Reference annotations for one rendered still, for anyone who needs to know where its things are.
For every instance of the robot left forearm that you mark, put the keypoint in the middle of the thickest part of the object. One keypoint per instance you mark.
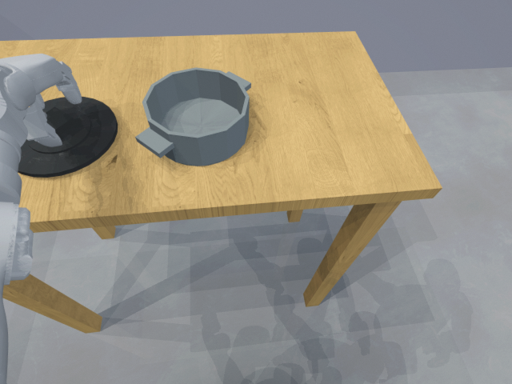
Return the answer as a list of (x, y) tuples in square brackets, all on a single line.
[(17, 93)]

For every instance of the pot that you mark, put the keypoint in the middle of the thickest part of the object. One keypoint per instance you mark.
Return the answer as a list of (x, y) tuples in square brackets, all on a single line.
[(197, 117)]

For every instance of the table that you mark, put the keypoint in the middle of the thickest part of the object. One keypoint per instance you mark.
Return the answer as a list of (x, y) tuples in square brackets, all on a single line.
[(323, 131)]

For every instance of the knob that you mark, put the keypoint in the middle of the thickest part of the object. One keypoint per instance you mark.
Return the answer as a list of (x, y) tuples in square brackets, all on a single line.
[(60, 121)]

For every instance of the robot left hand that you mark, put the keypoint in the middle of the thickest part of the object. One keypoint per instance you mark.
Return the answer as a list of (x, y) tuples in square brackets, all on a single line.
[(44, 72)]

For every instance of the robot left upper arm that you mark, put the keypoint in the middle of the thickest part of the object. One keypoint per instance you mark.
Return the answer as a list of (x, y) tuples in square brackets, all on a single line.
[(16, 241)]

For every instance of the lid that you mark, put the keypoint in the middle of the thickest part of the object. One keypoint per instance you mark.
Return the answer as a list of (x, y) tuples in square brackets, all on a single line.
[(82, 144)]

